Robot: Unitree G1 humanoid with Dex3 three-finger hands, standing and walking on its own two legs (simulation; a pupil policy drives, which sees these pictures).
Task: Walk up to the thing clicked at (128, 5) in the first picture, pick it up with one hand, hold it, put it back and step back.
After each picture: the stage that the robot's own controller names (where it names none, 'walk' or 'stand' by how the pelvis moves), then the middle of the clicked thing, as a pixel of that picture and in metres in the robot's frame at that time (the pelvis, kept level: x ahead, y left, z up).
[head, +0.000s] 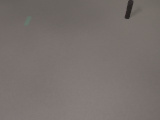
stand; (128, 9) +1.96 -0.55 -0.65
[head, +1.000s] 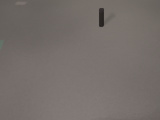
walk; (101, 17) +1.89 -0.06 -0.63
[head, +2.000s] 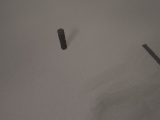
walk; (62, 39) +1.28 +0.34 -0.65
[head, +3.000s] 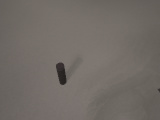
walk; (61, 74) +0.82 +0.28 -0.64
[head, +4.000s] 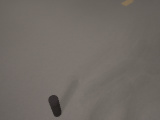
walk; (55, 106) +0.52 +0.24 -0.63
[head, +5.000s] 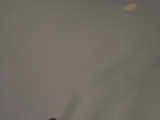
stand; out of the picture +0.36 +0.24 -0.64
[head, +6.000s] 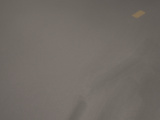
stand; out of the picture +0.35 +0.20 -0.65
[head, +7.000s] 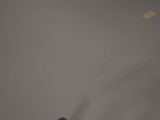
stand; out of the picture +0.38 +0.18 -0.65
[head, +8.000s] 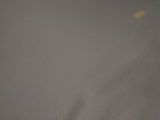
stand; out of the picture +0.37 +0.23 -0.66
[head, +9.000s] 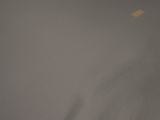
stand; out of the picture +0.37 +0.23 -0.66
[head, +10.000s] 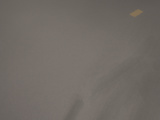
stand; out of the picture +0.36 +0.23 -0.66
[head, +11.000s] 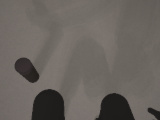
go down; (28, 72) +0.41 +0.27 -0.36
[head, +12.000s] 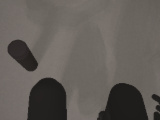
go down; (25, 58) +0.42 +0.29 -0.27
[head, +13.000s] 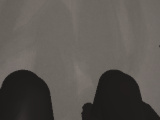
close in; out of the picture +0.39 +0.33 -0.17
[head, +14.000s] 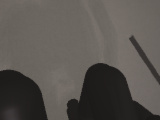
close; out of the picture +0.39 +0.34 -0.15
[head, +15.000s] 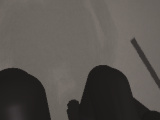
lift; out of the picture +0.36 +0.33 -0.15
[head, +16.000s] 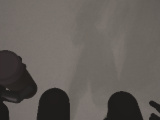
lift; (18, 80) +0.31 +0.23 -0.02
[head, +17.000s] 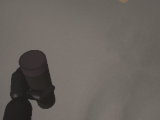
hold; (40, 84) +0.33 +0.17 +0.04
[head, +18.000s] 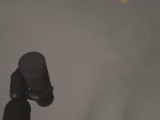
hold; (39, 83) +0.33 +0.17 +0.03
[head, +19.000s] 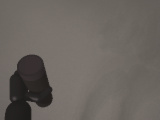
crouch; (38, 85) +0.33 +0.18 +0.00
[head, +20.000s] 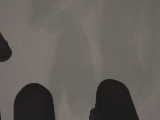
lower; out of the picture +0.45 +0.28 -0.06
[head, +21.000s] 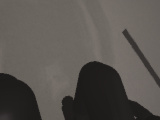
lower; out of the picture +0.41 +0.34 -0.15
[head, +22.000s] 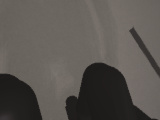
lower; out of the picture +0.40 +0.34 -0.16
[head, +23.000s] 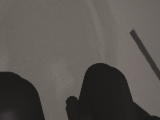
lower; out of the picture +0.39 +0.34 -0.16
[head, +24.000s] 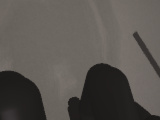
lower; out of the picture +0.38 +0.33 -0.16
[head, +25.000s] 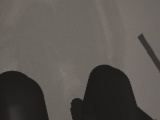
open; out of the picture +0.38 +0.30 -0.16
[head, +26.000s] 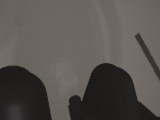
stand; out of the picture +0.37 +0.31 -0.16
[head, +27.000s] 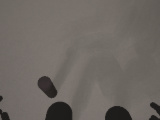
walk; (48, 88) +0.40 +0.23 -0.44
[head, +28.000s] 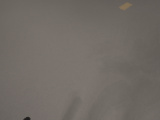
stand; out of the picture +0.36 +0.21 -0.60
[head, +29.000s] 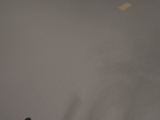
stand; out of the picture +0.35 +0.21 -0.60
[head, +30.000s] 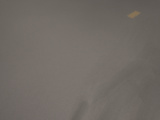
stand; out of the picture +0.38 +0.20 -0.65
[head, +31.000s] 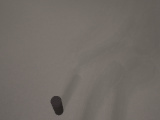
walk; (57, 106) +0.42 +0.17 -0.63
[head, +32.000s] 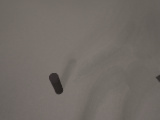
walk; (56, 84) +0.61 +0.27 -0.62
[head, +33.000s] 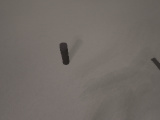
stand; (64, 54) +0.97 +0.24 -0.63
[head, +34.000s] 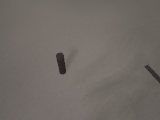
stand; (61, 64) +0.97 +0.26 -0.65
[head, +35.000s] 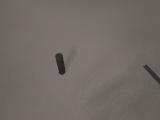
stand; (60, 64) +0.98 +0.27 -0.66
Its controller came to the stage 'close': yes
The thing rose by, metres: 0.68
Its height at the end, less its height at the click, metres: +0.00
